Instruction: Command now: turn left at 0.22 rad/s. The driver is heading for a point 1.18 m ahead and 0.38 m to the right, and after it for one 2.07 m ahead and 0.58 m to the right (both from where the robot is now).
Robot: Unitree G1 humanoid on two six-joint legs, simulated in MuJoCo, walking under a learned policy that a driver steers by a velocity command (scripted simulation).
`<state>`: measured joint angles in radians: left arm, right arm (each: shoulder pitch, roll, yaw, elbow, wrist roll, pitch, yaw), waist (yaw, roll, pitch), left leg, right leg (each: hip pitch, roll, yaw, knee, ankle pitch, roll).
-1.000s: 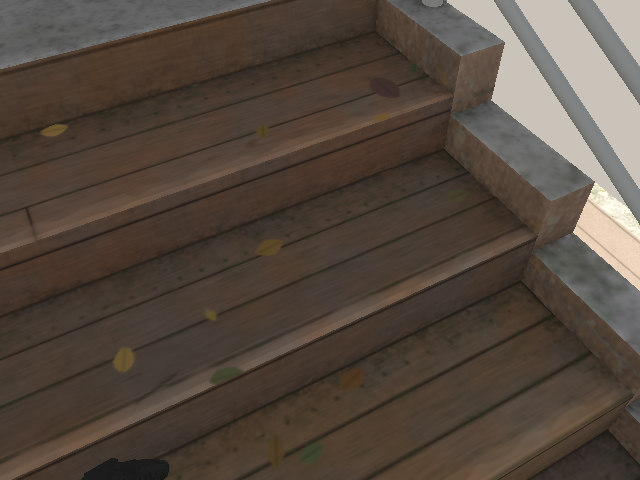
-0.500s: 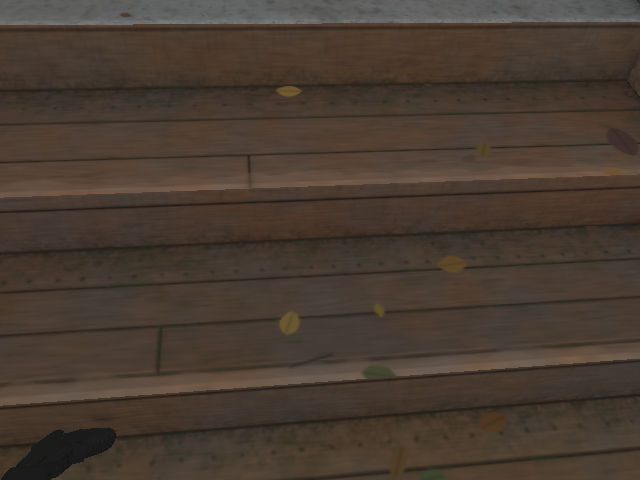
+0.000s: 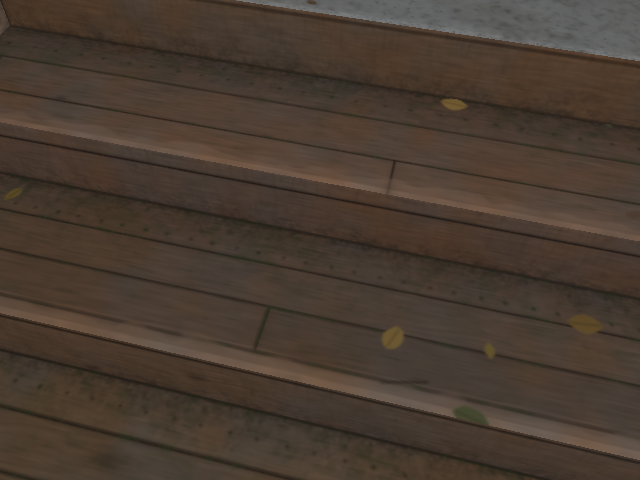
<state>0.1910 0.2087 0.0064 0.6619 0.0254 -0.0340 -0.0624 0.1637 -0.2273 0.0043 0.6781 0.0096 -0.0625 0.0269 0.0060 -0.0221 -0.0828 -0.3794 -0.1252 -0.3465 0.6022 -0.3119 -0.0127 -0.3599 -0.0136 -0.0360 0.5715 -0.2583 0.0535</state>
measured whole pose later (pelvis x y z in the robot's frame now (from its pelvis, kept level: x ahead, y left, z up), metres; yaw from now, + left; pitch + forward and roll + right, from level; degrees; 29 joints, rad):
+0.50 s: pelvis +0.05 -0.01 +0.01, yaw +2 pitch +4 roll +0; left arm 0.33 0.21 0.06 0.81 0.06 -0.08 0.00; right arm 0.24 -0.23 -0.07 0.76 -0.05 -0.03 0.02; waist 0.03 0.01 -0.07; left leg -0.66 0.03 0.03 1.41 -0.44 0.05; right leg -0.15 -0.01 -0.07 0.41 -0.34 -0.08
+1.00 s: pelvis +0.27 +0.15 +0.12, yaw -18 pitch +6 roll +2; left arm 0.06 0.30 0.06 0.81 0.02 -0.08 -0.10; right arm 0.29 -0.24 -0.02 0.95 -0.03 -0.08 -0.05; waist -0.06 -0.06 -0.07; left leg -0.54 0.11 0.24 0.80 -0.34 0.04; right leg -0.98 -0.04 0.01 1.64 -0.14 -0.08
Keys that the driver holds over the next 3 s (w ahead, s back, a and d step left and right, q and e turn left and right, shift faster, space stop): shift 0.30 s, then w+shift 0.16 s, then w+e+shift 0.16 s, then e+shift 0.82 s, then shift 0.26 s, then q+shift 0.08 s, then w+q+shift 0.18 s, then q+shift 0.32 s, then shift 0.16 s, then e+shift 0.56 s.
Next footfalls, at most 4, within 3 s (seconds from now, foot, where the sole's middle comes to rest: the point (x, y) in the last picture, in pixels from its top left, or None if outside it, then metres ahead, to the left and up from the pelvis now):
0.74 left None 0.38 0.25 -0.62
1.36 right None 0.34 -0.02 -0.62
2.00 left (222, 321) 0.68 0.20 -0.46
2.48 right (352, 284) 0.77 -0.04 -0.46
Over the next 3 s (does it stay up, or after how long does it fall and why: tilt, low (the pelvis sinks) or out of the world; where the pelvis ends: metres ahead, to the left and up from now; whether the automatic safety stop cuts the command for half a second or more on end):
stays up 0.79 0.16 0.30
